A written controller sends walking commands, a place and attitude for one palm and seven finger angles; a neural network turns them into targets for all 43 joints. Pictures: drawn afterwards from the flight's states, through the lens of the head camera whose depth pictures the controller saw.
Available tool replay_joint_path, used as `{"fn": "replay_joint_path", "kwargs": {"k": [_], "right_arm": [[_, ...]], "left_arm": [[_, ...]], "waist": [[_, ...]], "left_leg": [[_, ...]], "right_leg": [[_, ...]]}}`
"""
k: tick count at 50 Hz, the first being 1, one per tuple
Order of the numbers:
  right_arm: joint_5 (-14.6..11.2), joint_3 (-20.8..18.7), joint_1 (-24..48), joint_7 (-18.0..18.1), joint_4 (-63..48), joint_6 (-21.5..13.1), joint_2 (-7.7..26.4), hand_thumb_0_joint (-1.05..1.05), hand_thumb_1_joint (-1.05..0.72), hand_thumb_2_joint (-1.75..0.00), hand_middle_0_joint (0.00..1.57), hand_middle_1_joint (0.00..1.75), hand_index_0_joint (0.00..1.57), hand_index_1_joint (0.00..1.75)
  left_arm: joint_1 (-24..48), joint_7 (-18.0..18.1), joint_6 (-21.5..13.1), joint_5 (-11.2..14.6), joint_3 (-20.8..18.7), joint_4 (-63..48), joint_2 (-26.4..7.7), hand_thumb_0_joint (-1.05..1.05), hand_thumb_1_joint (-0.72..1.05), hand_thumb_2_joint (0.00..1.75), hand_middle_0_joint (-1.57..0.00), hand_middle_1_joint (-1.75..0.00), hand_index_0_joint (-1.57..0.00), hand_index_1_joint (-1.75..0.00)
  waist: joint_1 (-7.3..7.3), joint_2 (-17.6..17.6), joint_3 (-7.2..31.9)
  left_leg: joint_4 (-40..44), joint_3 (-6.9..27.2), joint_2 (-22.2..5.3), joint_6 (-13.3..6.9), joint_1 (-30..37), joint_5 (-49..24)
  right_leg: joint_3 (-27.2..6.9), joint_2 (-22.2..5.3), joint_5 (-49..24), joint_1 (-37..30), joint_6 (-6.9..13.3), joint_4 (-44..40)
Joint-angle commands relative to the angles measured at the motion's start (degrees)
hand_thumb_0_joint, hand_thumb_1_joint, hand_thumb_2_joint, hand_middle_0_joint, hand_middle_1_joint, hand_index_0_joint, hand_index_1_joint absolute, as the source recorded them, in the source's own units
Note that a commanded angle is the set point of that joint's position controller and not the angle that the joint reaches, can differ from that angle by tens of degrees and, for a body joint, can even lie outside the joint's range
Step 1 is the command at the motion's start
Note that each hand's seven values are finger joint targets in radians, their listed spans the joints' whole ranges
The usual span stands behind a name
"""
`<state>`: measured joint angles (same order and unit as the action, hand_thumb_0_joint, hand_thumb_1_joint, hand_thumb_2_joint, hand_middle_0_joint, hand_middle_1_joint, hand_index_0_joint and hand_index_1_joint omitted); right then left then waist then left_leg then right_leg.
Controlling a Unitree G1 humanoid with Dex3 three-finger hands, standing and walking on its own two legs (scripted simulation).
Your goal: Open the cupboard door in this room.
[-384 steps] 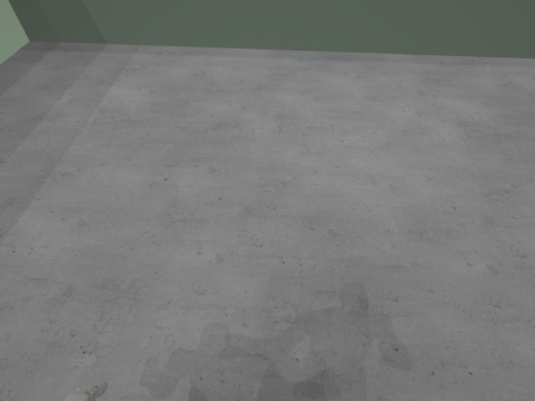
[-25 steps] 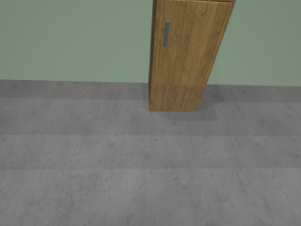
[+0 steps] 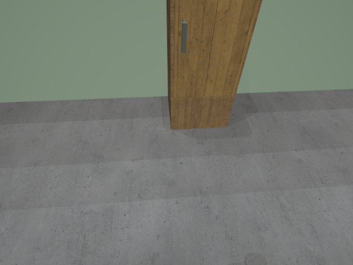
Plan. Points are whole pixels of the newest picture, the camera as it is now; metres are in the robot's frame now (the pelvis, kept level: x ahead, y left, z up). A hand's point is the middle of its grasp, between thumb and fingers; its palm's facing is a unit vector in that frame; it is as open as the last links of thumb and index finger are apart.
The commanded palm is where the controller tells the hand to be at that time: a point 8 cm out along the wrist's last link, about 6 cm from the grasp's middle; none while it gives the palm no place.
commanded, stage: look at it before walking up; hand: left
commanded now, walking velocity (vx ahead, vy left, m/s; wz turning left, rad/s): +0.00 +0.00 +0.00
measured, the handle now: (183, 36) +1.15 +0.02 -0.01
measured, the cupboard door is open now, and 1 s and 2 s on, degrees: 0 0 0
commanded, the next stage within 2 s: walk to a spot facing it in 0.36 s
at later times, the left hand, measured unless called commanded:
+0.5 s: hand out of the picture -0.06 +0.13 -0.18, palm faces +0.05 -0.99 -0.14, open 7.4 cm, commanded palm none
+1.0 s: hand out of the picture +0.07 +0.15 -0.17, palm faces -0.14 -0.94 -0.30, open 7.4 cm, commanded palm none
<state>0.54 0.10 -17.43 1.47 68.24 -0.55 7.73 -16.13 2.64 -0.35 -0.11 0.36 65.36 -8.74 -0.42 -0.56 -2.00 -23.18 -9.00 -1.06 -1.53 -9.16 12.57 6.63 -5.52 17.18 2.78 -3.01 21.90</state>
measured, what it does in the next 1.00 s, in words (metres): stands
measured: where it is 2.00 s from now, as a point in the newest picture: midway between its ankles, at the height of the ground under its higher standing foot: (201, 263)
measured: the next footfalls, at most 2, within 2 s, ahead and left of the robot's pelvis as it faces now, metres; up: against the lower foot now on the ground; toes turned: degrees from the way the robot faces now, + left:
left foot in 1.38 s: +0.26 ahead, +0.03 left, +0.00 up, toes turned -20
right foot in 1.92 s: +0.31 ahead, -0.30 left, +0.00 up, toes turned -53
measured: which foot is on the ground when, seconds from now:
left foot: down 0.00-0.92, up 0.94-1.00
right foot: down 0.00-1.00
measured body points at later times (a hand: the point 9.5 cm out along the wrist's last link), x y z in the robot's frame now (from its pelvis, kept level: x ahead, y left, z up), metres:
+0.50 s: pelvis -0.01 -0.01 +0.00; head -0.01 -0.01 +0.45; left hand -0.06 +0.18 -0.16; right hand -0.03 -0.23 -0.16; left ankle +0.00 +0.10 -0.74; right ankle -0.06 -0.14 -0.74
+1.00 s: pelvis -0.02 -0.04 -0.02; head +0.00 -0.08 +0.43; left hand +0.08 +0.20 -0.15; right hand -0.01 -0.29 -0.19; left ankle +0.00 +0.09 -0.70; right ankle -0.06 -0.12 -0.74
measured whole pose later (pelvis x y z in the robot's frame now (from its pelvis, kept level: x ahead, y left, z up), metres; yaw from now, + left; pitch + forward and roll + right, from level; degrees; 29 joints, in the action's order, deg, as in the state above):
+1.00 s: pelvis -0.02 -0.04 -0.02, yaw -14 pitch +0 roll +0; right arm 1.7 -4.1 -10.4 0.1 58.4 2.8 12.9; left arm -14.7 0.2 -0.7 -1.3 -4.0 54.5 -10.9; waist 1.9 4.0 -2.6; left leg -56.3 -8.6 -8.9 2.7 -24.7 28.2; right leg 5.9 -0.7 22.2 16.7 2.5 38.1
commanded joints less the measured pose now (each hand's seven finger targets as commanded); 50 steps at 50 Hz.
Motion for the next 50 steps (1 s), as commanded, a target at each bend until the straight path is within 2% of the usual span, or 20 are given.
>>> {"fn": "replay_joint_path", "kwargs": {"k": [1,9,23,27,30,33,35,36,37,38,39,41,43,44,45,46,47,48,49,50], "right_arm": [[-0.28,-1.27,-2.59,0.28,-1.66,-0.89,5.44,0.00,-0.90,-0.90,0.20,0.30,0.20,0.30],[-0.29,-1.37,-3.23,0.26,-1.38,-0.69,4.14,0.00,-0.90,-0.90,0.20,0.30,0.20,0.30],[-0.31,-1.60,-2.57,0.32,-2.07,-0.54,3.99,0.00,-0.90,-0.90,0.20,0.30,0.20,0.30],[-0.16,-2.72,-1.11,0.74,-3.00,0.46,5.04,0.00,-0.90,-0.90,0.20,0.30,0.20,0.30],[0.02,-3.91,0.31,0.87,-5.17,1.11,6.24,0.00,-0.90,-0.90,0.20,0.30,0.20,0.30],[0.18,-4.70,1.67,0.88,-7.66,1.23,7.15,0.00,-0.90,-0.90,0.20,0.30,0.20,0.30],[0.23,-5.30,2.02,0.93,-8.95,0.92,8.47,0.00,-0.90,-0.90,0.20,0.30,0.20,0.30],[0.26,-5.77,2.09,0.99,-9.52,0.78,9.87,0.00,-0.90,-0.90,0.20,0.30,0.20,0.30],[0.36,-6.21,1.87,1.04,-9.89,0.53,11.36,0.00,-0.90,-0.90,0.20,0.30,0.20,0.30],[0.57,-6.49,1.48,0.96,-10.15,0.25,12.07,0.00,-0.90,-0.90,0.20,0.30,0.20,0.30],[0.82,-6.46,1.81,0.73,-10.67,0.15,12.43,0.00,-0.90,-0.90,0.20,0.30,0.20,0.30],[1.28,-6.44,4.56,0.44,-11.97,-0.10,12.80,0.00,-0.90,-0.90,0.20,0.30,0.20,0.30],[1.56,-6.53,8.28,0.09,-13.00,-0.03,13.29,0.00,-0.90,-0.90,0.20,0.30,0.20,0.30],[1.47,-6.46,9.07,-0.12,-13.30,0.10,13.33,0.00,-0.90,-0.90,0.20,0.30,0.20,0.30],[1.28,-6.18,10.60,-0.44,-13.92,0.37,12.33,0.00,-0.90,-0.90,0.20,0.30,0.20,0.30],[0.69,-5.27,10.14,-0.95,-15.71,0.60,8.31,0.00,-0.90,-0.90,0.20,0.30,0.20,0.30],[0.90,-4.36,17.52,-1.47,-20.35,0.61,7.23,0.00,-0.90,-0.90,0.20,0.30,0.20,0.30],[0.82,-4.45,19.66,-1.80,-21.61,0.68,8.48,0.00,-0.90,-0.90,0.20,0.30,0.20,0.30],[0.92,-4.68,19.10,-2.09,-21.17,0.29,8.64,0.00,-0.90,-0.90,0.20,0.30,0.20,0.30],[1.23,-4.97,17.45,-2.20,-20.42,0.08,9.91,0.00,-0.90,-0.90,0.20,0.30,0.20,0.30]], "left_arm": [[-6.19,0.30,-0.16,-0.21,-0.83,-0.47,-4.56,0.00,0.90,0.90,-0.20,-0.30,-0.20,-0.30],[-6.79,0.39,-0.25,-0.31,-0.74,-0.31,-3.54,0.00,0.90,0.90,-0.20,-0.30,-0.20,-0.30],[-8.40,0.31,-0.64,-0.52,-0.61,0.17,-2.51,0.00,0.90,0.90,-0.20,-0.30,-0.20,-0.30],[-6.85,-0.04,0.61,-0.74,-1.98,-0.90,-3.66,0.00,0.90,0.90,-0.20,-0.30,-0.20,-0.30],[-4.72,-0.59,1.39,-1.02,-3.52,-3.17,-5.26,0.00,0.90,0.90,-0.20,-0.30,-0.20,-0.30],[-3.13,-1.06,1.98,-1.24,-4.55,-5.63,-6.10,0.00,0.90,0.90,-0.20,-0.30,-0.20,-0.30],[-2.47,-1.38,2.07,-1.31,-4.98,-7.26,-5.98,0.00,0.90,0.90,-0.20,-0.30,-0.20,-0.30],[-1.95,-1.56,2.18,-1.31,-5.12,-8.03,-5.44,0.00,0.90,0.90,-0.20,-0.30,-0.20,-0.30],[-1.57,-1.81,2.37,-1.35,-5.22,-9.07,-4.80,0.00,0.90,0.90,-0.20,-0.30,-0.20,-0.30],[-0.87,-2.11,2.66,-1.42,-5.34,-9.96,-4.00,0.00,0.90,0.90,-0.20,-0.30,-0.20,-0.30],[0.13,-2.44,2.79,-1.56,-5.46,-10.79,-3.78,0.00,0.90,0.90,-0.20,-0.30,-0.20,-0.30],[1.50,-3.34,2.52,-1.72,-5.68,-12.35,-3.60,0.00,0.90,0.90,-0.20,-0.30,-0.20,-0.30],[-1.14,-3.87,2.23,-1.59,-5.63,-12.29,-3.23,0.00,0.90,0.90,-0.20,-0.30,-0.20,-0.30],[-4.17,-3.90,1.86,-1.52,-5.73,-11.43,-3.53,0.00,0.90,0.90,-0.20,-0.30,-0.20,-0.30],[-9.62,-3.63,1.38,-1.60,-6.00,-9.63,-4.86,0.00,0.90,0.90,-0.20,-0.30,-0.20,-0.30],[-12.89,-2.91,0.34,-2.25,-6.63,-8.90,-10.77,0.00,0.90,0.90,-0.20,-0.30,-0.20,-0.30],[-14.38,-1.88,0.19,-1.25,-6.65,-9.14,-14.64,0.00,0.90,0.90,-0.20,-0.30,-0.20,-0.30],[-13.53,-1.24,-0.40,-1.04,-6.72,-10.08,-14.98,0.00,0.90,0.90,-0.20,-0.30,-0.20,-0.30],[-9.47,-1.37,-1.09,-1.26,-6.66,-11.00,-14.60,0.00,0.90,0.90,-0.20,-0.30,-0.20,-0.30],[-6.20,-1.64,-1.41,-1.16,-6.01,-12.01,-12.68,0.00,0.90,0.90,-0.20,-0.30,-0.20,-0.30]], "waist": [[0.83,-0.48,-2.51],[0.43,-0.30,-4.26],[0.12,-0.16,-4.74],[-0.05,-0.07,-5.60],[-0.35,-1.26,-4.68],[-0.31,-0.33,-3.39],[-0.41,2.09,-1.00],[-0.36,5.14,-0.02],[-0.59,9.91,1.20],[-1.14,13.80,2.69],[-1.53,13.68,3.24],[-0.60,10.51,3.01],[1.57,8.37,1.63],[3.14,5.53,2.22],[6.04,-0.91,2.58],[7.80,-19.71,1.14],[9.74,-23.46,-4.85],[8.22,-13.62,-6.02],[6.23,-12.61,-6.50],[4.29,-9.67,-6.86]], "left_leg": [[3.55,7.20,-6.86,0.10,1.26,-14.29],[4.17,6.81,-6.44,0.26,0.26,-9.22],[3.66,6.82,-6.26,0.34,0.12,-6.56],[-0.47,4.73,-7.48,0.51,-0.30,-4.48],[-3.74,3.25,-8.29,0.70,-1.93,-1.31],[-4.69,3.38,-9.32,0.46,-3.04,2.81],[-2.93,5.39,-12.04,-0.61,-1.76,2.79],[-0.70,7.89,-14.93,-1.86,-0.82,3.46],[2.77,11.24,-19.38,-4.12,-0.36,3.53],[6.38,13.08,-23.47,-6.60,0.37,5.44],[8.06,13.48,-25.00,-7.86,-0.09,8.86],[8.41,10.68,-24.99,-6.74,-2.52,14.92],[5.77,6.26,-23.58,-4.19,-6.83,17.51],[0.88,3.59,-22.23,-2.56,-9.82,18.97],[-8.66,-0.22,-18.91,-0.21,-15.19,21.66],[-27.90,-6.19,-10.57,4.09,-28.10,24.32],[-40.10,-0.33,-5.02,5.32,-38.42,25.18],[-44.12,6.02,-6.15,4.64,-38.61,19.29],[-45.46,7.79,-6.88,4.41,-38.83,14.00],[-44.51,8.87,-7.67,4.66,-36.74,9.50]], "right_leg": [[-2.48,-3.34,-9.85,4.51,2.33,-3.63],[-3.19,-2.93,-7.95,6.44,2.48,-4.19],[-4.08,-2.51,-6.78,8.51,2.81,-4.85],[-6.18,-2.09,-6.72,12.42,3.60,-2.42],[-8.37,-2.12,-6.83,15.11,4.53,0.34],[-10.25,-1.42,-4.98,17.81,5.10,2.94],[-8.97,0.68,-6.23,19.29,4.54,7.60],[-7.28,2.44,-5.25,20.75,3.93,12.16],[-4.47,4.05,-1.04,22.07,3.16,19.61],[-2.67,4.22,9.44,23.67,2.61,29.07],[-3.13,3.12,14.02,24.55,2.66,33.98],[-2.59,1.22,13.66,23.08,2.84,31.59],[-0.74,1.66,10.45,16.16,2.87,23.10],[0.63,2.88,6.63,10.09,2.86,16.31],[1.33,4.03,3.30,2.27,3.09,8.44],[-17.23,-6.67,13.48,-3.70,6.65,-5.60],[-37.23,-16.76,10.22,0.72,11.79,-13.08],[-39.99,-17.80,11.27,3.31,14.36,-13.84],[-37.71,-15.60,12.57,4.08,13.97,-13.25],[-32.78,-13.67,10.97,5.77,13.06,-12.12]]}}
